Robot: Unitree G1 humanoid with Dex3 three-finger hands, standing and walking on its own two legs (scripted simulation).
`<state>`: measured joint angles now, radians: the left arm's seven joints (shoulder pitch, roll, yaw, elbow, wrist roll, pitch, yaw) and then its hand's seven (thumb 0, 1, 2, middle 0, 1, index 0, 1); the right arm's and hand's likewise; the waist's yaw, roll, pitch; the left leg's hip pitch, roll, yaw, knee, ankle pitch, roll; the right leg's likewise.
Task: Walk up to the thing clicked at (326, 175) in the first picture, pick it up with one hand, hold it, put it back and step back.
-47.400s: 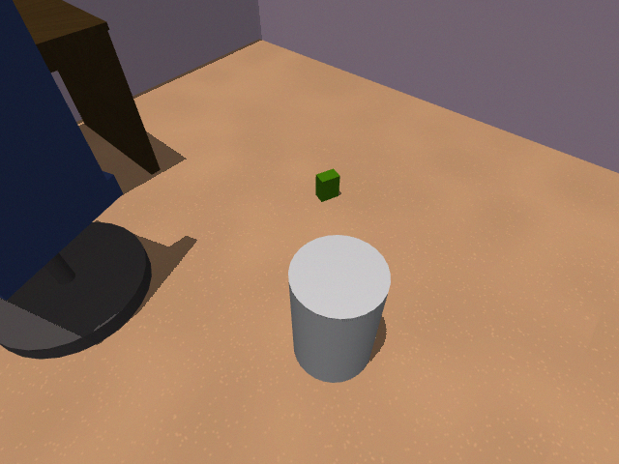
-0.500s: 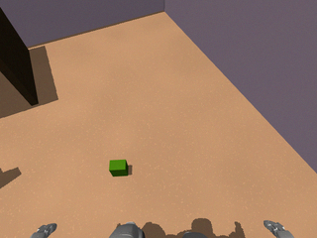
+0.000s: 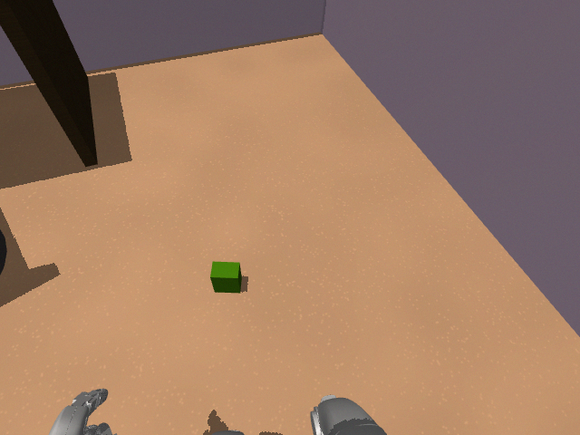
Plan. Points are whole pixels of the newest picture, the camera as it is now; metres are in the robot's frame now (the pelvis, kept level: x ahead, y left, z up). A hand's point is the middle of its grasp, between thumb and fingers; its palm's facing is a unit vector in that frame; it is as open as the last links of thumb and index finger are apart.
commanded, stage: step back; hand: left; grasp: from above
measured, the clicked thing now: (226, 277) +0.67 +0.19 -0.70
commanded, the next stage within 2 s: none
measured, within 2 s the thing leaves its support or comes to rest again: neither
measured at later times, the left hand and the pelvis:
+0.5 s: hand out of the picture -0.06 +0.24 -0.13, palm faces -0.02 -0.90 -0.43, open 7.4 cm; pelvis -0.17 -0.03 +0.00, yaw -1 degrees
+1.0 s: hand out of the picture -0.28 +0.24 -0.16, palm faces -0.08 -0.91 -0.41, open 7.4 cm; pelvis -0.37 -0.03 -0.01, yaw -5 degrees
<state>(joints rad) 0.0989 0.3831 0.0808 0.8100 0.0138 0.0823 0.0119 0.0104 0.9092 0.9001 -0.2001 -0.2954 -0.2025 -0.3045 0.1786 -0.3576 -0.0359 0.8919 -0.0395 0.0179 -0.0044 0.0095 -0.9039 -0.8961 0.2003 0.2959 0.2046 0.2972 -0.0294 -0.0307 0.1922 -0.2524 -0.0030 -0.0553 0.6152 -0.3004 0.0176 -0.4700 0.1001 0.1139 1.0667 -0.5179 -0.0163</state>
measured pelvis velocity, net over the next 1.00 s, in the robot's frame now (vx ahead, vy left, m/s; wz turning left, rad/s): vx -0.37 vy -0.03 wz -0.08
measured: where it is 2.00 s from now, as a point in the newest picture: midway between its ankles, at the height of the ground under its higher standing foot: outside the picture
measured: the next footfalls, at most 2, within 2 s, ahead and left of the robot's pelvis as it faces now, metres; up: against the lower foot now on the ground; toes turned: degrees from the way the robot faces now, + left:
right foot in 0.24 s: -0.07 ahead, -0.16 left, +0.00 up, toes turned -1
left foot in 0.60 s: -0.19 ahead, +0.08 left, +0.00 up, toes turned -1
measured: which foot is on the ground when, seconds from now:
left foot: down 0.00-0.26, up 0.28-0.58, down 0.60-1.00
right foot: up 0.00-0.22, down 0.24-0.62, up 0.64-0.96, down 0.98-1.00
